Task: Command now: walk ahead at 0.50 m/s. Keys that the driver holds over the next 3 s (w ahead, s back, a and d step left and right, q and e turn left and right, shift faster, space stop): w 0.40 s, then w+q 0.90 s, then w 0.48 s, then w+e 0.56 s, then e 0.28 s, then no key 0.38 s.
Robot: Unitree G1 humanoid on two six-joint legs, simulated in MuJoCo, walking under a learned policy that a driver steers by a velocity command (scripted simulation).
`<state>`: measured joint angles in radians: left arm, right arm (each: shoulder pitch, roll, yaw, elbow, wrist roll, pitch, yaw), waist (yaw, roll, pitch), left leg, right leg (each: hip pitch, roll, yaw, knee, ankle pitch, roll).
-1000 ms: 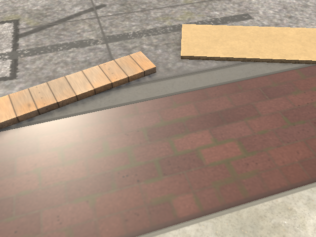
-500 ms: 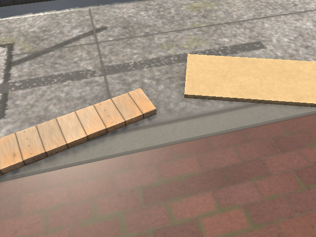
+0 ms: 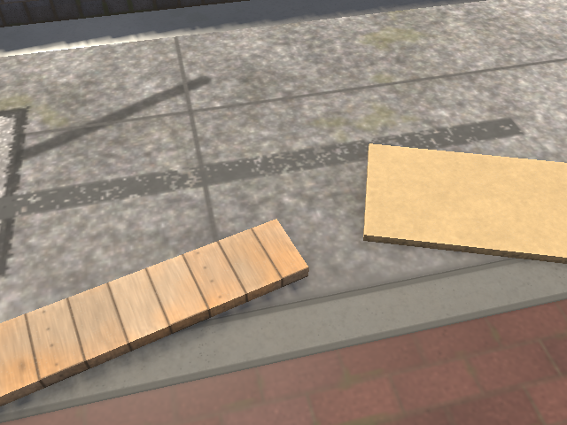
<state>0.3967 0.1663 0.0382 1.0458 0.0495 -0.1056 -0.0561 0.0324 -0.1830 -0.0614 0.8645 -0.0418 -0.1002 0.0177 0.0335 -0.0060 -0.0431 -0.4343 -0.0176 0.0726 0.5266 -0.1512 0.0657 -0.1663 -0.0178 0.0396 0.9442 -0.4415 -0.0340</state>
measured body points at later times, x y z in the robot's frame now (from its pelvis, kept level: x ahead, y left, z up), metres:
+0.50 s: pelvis +0.26 -0.04 -0.01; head +0.30 -0.05 +0.44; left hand +0.49 +0.19 -0.10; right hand +0.23 -0.30 -0.16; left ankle +0.08 +0.09 -0.71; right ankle +0.38 -0.14 -0.73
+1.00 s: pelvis +0.52 +0.00 -0.01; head +0.54 +0.02 +0.44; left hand +0.45 +0.27 -0.15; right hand +0.77 -0.17 -0.11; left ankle +0.61 +0.14 -0.72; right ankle +0.39 -0.15 -0.73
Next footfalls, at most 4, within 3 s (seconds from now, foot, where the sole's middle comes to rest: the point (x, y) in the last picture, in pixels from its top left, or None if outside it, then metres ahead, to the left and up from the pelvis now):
0.48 right None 0.42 -0.15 -0.77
1.02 left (246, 369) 0.65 0.14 -0.77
1.46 right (273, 245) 1.00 0.09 -0.72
1.86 left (163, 259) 0.94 0.39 -0.73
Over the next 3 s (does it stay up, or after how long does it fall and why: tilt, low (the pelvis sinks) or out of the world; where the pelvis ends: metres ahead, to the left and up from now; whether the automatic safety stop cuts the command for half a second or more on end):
stays up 1.30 0.45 0.00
